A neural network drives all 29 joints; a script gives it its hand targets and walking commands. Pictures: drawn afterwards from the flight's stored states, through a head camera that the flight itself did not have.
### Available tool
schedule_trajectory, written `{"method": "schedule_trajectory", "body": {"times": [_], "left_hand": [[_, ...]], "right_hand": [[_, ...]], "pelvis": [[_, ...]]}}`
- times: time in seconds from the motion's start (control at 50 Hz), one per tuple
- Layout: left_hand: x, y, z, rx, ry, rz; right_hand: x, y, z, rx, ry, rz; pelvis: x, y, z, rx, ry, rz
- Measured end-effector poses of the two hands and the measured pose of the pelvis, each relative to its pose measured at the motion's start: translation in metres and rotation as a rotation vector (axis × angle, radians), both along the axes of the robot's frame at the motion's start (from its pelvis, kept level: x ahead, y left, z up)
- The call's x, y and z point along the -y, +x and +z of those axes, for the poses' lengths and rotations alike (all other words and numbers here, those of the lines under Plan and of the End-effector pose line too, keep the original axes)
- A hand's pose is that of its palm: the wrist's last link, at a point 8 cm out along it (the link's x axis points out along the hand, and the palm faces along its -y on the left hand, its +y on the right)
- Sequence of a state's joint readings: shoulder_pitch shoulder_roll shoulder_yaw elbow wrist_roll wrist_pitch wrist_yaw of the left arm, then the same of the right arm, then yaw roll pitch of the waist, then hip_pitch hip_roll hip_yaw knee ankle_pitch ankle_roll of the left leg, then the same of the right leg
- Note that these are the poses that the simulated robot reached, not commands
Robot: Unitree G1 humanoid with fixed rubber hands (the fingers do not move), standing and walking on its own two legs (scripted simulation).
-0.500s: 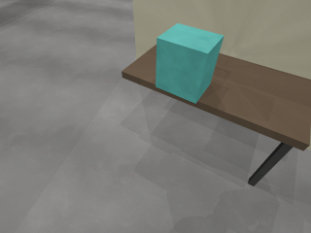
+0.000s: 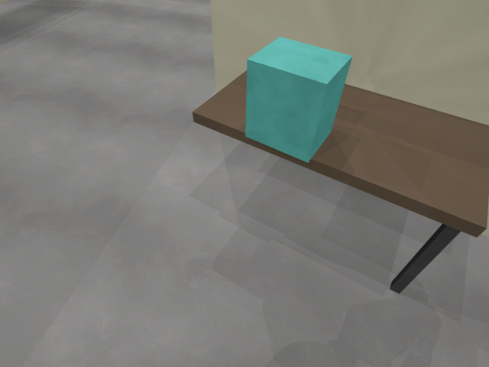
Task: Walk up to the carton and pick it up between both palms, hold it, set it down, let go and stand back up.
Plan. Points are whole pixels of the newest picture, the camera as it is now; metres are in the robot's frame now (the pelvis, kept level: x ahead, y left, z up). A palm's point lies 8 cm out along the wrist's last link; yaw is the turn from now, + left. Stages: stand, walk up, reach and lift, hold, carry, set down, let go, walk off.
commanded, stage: walk up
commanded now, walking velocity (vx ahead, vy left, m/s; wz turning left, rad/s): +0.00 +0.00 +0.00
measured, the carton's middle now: (294, 99) +0.94 -0.14 -0.07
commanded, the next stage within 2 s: none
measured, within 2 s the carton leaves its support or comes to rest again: neither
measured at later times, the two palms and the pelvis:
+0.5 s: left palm out of the picture +0.07 +0.19 -0.15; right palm out of the picture -0.02 -0.33 -0.17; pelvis +0.07 -0.08 -0.03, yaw -5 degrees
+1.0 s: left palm (162, 312) +0.27 +0.18 -0.16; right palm (392, 286) +0.33 -0.30 -0.14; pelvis +0.29 -0.06 -0.02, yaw -10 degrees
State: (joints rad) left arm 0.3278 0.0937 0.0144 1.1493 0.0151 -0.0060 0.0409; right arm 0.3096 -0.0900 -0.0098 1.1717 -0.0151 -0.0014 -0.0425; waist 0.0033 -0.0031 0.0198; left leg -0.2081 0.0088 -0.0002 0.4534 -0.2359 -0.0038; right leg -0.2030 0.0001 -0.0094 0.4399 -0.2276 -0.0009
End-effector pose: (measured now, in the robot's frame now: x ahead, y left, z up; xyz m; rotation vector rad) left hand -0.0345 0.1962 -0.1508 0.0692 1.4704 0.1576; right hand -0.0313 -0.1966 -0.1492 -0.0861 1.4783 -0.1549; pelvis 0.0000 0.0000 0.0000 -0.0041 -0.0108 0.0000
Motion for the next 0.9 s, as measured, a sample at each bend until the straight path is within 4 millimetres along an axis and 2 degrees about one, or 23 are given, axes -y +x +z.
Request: {"method": "schedule_trajectory", "body": {"times": [0.16,0.24,0.3,0.38,0.42,0.46,0.5,0.54,0.62,0.7,0.8,0.9], "left_hand": [[0.001,-0.002,0.002,-0.004,-0.003,-0.013],[-0.009,0.006,0.007,-0.017,0.021,-0.087],[-0.015,0.030,0.014,0.009,0.050,-0.151],[-0.014,0.074,0.023,0.101,0.099,-0.169],[-0.008,0.093,0.023,0.140,0.127,-0.167],[-0.001,0.103,0.013,0.163,0.162,-0.162],[0.010,0.102,0.001,0.147,0.178,-0.128],[0.027,0.097,-0.001,0.111,0.163,-0.089],[0.055,0.092,0.010,0.030,0.100,-0.082],[0.070,0.105,0.020,-0.017,0.050,-0.096],[0.067,0.144,0.018,-0.040,0.024,-0.113],[0.040,0.210,-0.006,-0.040,0.023,-0.160]], "right_hand": [[0.000,0.000,0.000,0.012,0.008,0.009],[0.016,-0.002,0.004,0.052,-0.027,-0.031],[0.035,-0.015,0.009,0.034,-0.059,-0.070],[0.067,-0.028,0.010,-0.041,-0.072,-0.078],[0.087,-0.025,0.003,-0.072,-0.072,-0.072],[0.109,-0.014,-0.012,-0.085,-0.073,-0.055],[0.129,0.008,-0.025,-0.080,-0.075,-0.016],[0.142,0.042,-0.027,-0.029,-0.076,0.014],[0.153,0.133,-0.006,0.158,-0.085,0.058],[0.154,0.214,0.016,0.302,-0.095,0.089],[0.140,0.293,0.022,0.381,-0.089,0.105],[0.118,0.357,0.010,0.415,-0.103,0.102]], "pelvis": [[0.001,0.002,0.001,-0.001,0.004,-0.010],[0.007,0.009,0.001,-0.006,0.005,-0.049],[0.018,0.016,0.004,0.002,-0.007,-0.069],[0.040,0.035,0.002,0.015,-0.010,-0.080],[0.054,0.048,-0.004,0.022,-0.004,-0.093],[0.072,0.061,-0.020,0.023,0.014,-0.098],[0.082,0.069,-0.033,0.037,0.001,-0.093],[0.087,0.081,-0.033,0.050,-0.012,-0.089],[0.092,0.109,-0.016,0.053,0.000,-0.110],[0.093,0.143,-0.005,0.042,0.009,-0.132],[0.085,0.191,-0.007,0.028,-0.005,-0.146],[0.070,0.251,-0.027,0.023,-0.015,-0.155]]}}
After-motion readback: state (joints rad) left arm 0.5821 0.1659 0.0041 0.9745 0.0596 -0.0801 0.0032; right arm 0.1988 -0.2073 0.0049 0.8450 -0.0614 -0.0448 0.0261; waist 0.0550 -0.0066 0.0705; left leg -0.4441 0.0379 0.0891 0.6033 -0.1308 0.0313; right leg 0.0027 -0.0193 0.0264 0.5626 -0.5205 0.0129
